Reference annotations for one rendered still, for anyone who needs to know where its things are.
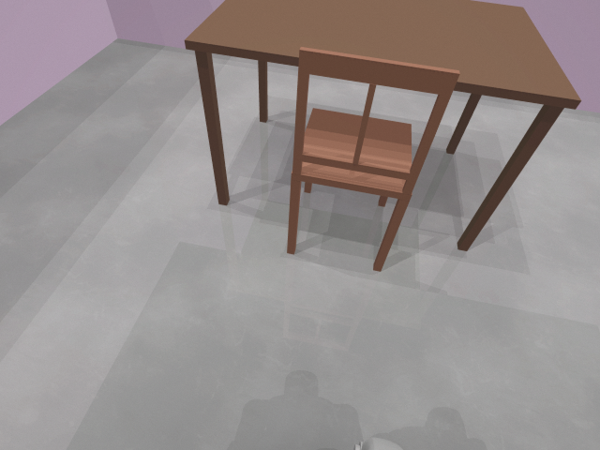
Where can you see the chair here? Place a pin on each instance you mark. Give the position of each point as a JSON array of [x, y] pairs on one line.
[[362, 153]]

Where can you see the table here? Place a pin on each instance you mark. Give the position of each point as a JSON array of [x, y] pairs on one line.
[[496, 48]]

